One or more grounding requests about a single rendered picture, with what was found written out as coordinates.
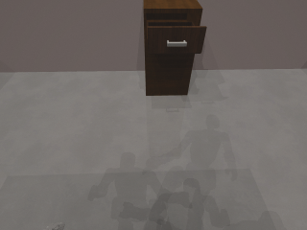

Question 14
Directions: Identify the drawer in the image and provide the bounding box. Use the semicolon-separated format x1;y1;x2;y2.
147;22;207;55

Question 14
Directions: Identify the cabinet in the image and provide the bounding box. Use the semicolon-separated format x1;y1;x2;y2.
143;0;203;96

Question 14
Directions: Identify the handle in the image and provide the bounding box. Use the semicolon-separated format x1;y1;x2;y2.
167;40;187;47

